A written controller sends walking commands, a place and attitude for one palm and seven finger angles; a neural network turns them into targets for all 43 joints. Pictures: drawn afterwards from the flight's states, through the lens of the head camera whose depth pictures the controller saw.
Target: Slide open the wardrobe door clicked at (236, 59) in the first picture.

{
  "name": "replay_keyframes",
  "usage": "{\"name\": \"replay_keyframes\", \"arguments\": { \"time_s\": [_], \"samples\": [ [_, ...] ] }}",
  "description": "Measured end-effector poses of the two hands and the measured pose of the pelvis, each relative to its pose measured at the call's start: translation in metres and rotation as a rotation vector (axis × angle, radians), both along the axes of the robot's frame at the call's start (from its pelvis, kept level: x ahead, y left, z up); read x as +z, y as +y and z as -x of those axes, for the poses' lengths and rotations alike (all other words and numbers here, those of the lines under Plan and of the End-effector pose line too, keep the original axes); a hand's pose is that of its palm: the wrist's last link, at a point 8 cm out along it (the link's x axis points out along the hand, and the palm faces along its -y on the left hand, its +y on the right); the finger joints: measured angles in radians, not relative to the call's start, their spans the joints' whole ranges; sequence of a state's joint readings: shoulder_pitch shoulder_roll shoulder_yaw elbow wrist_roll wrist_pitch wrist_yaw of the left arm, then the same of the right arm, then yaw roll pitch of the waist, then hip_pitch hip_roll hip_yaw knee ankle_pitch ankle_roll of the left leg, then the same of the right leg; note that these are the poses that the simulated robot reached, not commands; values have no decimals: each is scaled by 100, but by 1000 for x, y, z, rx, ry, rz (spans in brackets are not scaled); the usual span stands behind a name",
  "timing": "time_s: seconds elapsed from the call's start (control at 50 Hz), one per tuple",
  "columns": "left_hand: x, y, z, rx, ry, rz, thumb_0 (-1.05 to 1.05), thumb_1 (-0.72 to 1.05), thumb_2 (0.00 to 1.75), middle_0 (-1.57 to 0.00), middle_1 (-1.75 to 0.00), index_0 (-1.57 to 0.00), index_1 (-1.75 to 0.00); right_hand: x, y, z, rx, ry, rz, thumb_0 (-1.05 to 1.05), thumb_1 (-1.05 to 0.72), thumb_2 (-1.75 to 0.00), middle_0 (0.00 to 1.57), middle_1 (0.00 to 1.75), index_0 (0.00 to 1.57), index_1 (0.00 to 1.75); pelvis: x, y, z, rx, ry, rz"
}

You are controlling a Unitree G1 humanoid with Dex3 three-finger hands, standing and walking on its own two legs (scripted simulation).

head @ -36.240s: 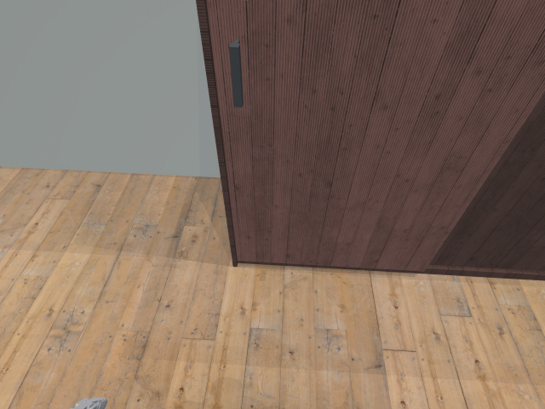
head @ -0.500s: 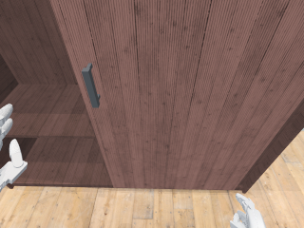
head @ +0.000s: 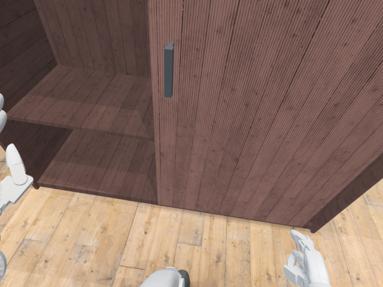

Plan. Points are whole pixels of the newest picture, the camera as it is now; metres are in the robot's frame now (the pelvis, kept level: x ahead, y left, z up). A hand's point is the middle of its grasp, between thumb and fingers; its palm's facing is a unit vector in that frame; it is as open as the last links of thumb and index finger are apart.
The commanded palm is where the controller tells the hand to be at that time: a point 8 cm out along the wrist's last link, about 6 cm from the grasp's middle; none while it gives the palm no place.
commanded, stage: stop stepping back and stand still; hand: left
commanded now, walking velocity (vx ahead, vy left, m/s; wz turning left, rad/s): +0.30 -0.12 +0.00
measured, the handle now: (170, 69) +0.61 +0.14 +0.14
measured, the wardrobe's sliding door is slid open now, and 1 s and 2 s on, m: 0.69 0.69 0.69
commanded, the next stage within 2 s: let the arm hang, fingers relaxed in 1.94 s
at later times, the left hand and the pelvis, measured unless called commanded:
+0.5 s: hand out of the picture +0.07 +0.36 +0.21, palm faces +0.41 -0.87 -0.29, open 7.5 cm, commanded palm +0.00 +0.39 +0.20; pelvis -0.15 +0.10 +0.03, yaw -2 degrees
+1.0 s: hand out of the picture -0.03 +0.38 +0.20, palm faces +0.36 -0.83 -0.42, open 7.4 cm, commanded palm -0.09 +0.43 +0.20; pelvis -0.25 +0.15 -0.01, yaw -5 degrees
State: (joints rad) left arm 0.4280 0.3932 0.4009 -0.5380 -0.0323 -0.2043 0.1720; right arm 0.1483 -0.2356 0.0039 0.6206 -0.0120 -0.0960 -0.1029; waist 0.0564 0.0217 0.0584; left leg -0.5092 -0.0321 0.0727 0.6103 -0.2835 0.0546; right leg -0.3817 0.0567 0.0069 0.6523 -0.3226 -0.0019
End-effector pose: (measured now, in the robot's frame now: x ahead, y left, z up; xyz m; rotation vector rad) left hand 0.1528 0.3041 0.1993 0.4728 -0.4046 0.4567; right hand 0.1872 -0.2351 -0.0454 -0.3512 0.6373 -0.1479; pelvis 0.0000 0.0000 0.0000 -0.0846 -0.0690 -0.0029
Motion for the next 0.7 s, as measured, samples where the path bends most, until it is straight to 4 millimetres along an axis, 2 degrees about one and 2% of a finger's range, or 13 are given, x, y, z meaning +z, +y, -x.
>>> {"name": "replay_keyframes", "arguments": {
  "time_s": [0.06, 0.1, 0.16, 0.2, 0.26, 0.3, 0.34, 0.4, 0.5, 0.58, 0.62, 0.66, 0.7],
  "samples": [
    [1, 10, 11, -30, -22, -3, 1, 88, 90, -21, -31, -21, -31, 3, 10, 15, -2, -23, 2, 1, -90, -90, 20, 30, 20, 30, -3, 7, 20, 20, -17, 19],
    [6, 16, 27, -42, -39, -19, 1, 88, 90, -21, -31, -21, -31, 5, 19, 28, 2, -39, -22, 1, -90, -90, 20, 30, 20, 30, -3, 12, 32, 45, -20, 19],
    [10, 27, 63, -26, -41, -53, 1, 88, 90, -21, -31, -21, -31, 4, 36, 48, 33, -55, -51, 1, -90, -90, 20, 30, 20, 30, -7, 19, 51, 80, 2, -9],
    [9, 36, 91, -14, -55, -73, 1, 88, 90, -21, -31, -21, -31, -2, 45, 62, 56, -38, -46, 1, -90, -90, 20, 30, 20, 30, -12, 28, 66, 40, 2, -31],
    [5, 59, 115, 17, -89, 3, 1, 88, 90, -21, -31, -21, -31, -5, 63, 91, 51, 43, -23, 1, -90, -90, 20, 30, 20, 30, -5, 45, 79, 30, -10, -24],
    [2, 78, 122, 50, -131, 61, 1, 88, 90, -21, -31, -21, -31, -4, 76, 110, 50, 61, -1, 1, -90, -90, 20, 30, 20, 30, -3, 59, 87, 30, 0, -23],
    [-1, 95, 121, 70, -160, 104, 1, 88, 90, -21, -31, -21, -31, -7, 87, 125, 46, 52, 11, 1, -90, -90, 21, 30, 21, 30, -6, 74, 104, 41, -1, -14],
    [2, 108, 116, 43, -107, 114, 1, 89, 90, -20, -30, -20, -31, -2, 108, 152, 12, 45, -41, 1, -90, -90, 20, 30, 21, 30, 5, 87, 127, 14, -24, -19],
    [14, 96, 127, -103, 32, 76, 2, 89, 90, -20, -30, -20, -30, 22, 135, 198, -43, 57, -105, 1, -90, -90, 21, 30, 21, 30, 33, 101, 149, -40, -13, -13],
    [29, 92, 146, -170, 97, 17, 2, 89, 90, -20, -30, -20, -31, 32, 139, 223, -88, 58, -92, 1, -90, -90, 21, 30, 21, 30, 45, 111, 165, -66, -1, 1],
    [34, 98, 157, -160, 115, -39, 1, 89, 90, -21, -31, -21, -31, 30, 136, 231, -102, 41, -85, 1, -90, -90, 21, 30, 21, 30, 41, 115, 175, -57, 4, -8],
    [34, 105, 170, -138, 81, -124, 1, 88, 90, -21, -31, -21, -31, 17, 130, 234, -95, 14, -75, 1, -90, -90, 21, 30, 21, 30, 22, 117, 188, -69, 26, -82],
    [32, 115, 179, -123, 24, -117, 1, 88, 90, -21, -31, -21, -31, 6, 124, 242, -91, 29, -45, 1, -90, -90, 21, 30, 21, 30, 11, 127, 202, -103, 6, -62]
  ]
}}
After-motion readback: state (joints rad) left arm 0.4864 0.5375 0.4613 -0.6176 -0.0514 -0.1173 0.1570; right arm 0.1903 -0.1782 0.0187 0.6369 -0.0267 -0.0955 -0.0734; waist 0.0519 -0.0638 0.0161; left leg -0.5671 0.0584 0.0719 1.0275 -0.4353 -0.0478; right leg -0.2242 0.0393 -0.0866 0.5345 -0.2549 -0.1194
